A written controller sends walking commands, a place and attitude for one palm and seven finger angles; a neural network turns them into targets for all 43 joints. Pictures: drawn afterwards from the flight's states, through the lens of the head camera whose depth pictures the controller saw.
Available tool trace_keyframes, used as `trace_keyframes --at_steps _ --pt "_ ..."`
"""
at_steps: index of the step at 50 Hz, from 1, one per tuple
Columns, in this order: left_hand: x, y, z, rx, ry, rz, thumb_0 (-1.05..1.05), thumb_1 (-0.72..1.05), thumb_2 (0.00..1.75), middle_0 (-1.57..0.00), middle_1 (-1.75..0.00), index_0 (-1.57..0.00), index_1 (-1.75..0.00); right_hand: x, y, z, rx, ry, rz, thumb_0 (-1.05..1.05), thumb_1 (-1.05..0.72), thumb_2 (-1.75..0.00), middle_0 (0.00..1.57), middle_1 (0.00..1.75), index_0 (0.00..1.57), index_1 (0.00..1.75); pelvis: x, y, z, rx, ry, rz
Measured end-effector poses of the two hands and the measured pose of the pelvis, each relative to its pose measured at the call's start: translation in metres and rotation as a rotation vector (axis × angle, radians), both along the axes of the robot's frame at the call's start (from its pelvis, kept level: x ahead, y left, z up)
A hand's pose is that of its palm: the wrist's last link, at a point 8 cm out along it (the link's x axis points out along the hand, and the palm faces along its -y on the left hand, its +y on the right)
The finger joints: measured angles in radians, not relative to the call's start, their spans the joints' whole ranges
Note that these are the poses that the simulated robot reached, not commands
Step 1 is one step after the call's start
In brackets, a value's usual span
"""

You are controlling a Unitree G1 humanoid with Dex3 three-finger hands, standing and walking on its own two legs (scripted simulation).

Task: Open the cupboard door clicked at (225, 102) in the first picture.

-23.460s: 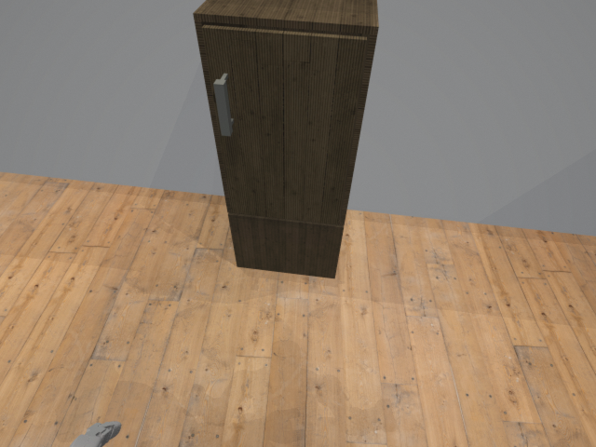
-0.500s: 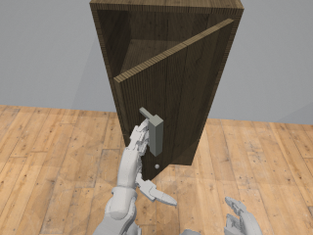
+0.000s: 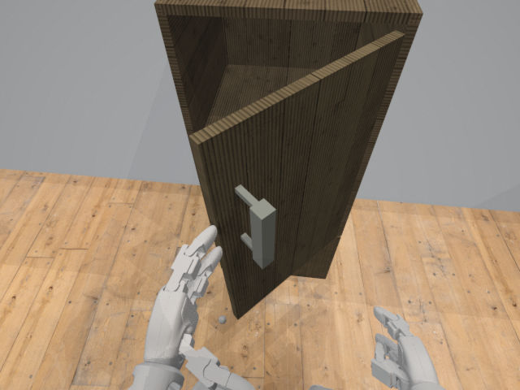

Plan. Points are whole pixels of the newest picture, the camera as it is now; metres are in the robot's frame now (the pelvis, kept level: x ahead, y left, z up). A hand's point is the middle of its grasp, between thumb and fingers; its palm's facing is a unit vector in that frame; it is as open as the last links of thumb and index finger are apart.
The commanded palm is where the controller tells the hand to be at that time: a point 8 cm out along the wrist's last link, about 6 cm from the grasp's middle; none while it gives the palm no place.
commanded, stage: slide the hand sideways off the handle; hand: left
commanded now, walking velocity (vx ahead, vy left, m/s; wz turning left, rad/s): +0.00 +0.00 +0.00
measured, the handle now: (253, 227) +0.34 +0.03 +0.08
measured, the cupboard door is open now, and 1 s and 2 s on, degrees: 47 47 47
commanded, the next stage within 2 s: draw the hand back to the body in 0.22 s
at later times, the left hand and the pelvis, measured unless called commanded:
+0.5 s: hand (191, 334) +0.18 +0.09 +0.10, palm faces -0.12 -0.99 -0.05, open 16.3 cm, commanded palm +0.16 +0.15 +0.10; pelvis -0.01 -0.01 +0.00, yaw +0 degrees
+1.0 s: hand (87, 320) +0.18 +0.19 +0.15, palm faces +0.13 -0.96 -0.25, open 15.1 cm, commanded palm +0.15 +0.24 +0.18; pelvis +0.00 +0.01 +0.04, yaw +0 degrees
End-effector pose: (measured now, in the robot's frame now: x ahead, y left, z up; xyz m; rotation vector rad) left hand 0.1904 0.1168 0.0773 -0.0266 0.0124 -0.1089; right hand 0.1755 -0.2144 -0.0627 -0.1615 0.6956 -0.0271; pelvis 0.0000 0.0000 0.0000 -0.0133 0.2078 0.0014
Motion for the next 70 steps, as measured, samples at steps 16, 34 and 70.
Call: trace_keyframes --at_steps 16,34,70 --pt "-0.023 0.021 -0.001 0.032 -0.014 0.007 -0.01 -0.50 0.30 -0.15 -0.30 -0.15 -0.30 -0.014 -0.016 -0.010 -0.024 -0.001 -0.032 0.02 -0.90 -0.90 0.20 0.30 0.20 0.30 -0.008 -0.008 -0.010 -0.001 0.008 0.006" --pt "-0.027 0.064 0.045 0.079 -0.040 0.042 -0.01 -0.50 0.30 -0.15 -0.30 -0.15 -0.30 -0.021 -0.013 0.019 -0.022 -0.057 -0.085 0.02 -0.90 -0.90 0.20 0.30 0.20 0.30 -0.005 -0.002 0.013 -0.011 -0.063 0.002" --pt "-0.027 0.185 0.153 0.441 -0.134 0.480 0.01 0.39 0.68 -0.19 -0.30 -0.19 -0.30 0.011 0.030 0.065 -0.062 -0.076 -0.036 0.02 -0.90 -0.90 0.20 0.30 0.20 0.30 0.016 0.026 0.067 -0.007 -0.218 -0.010"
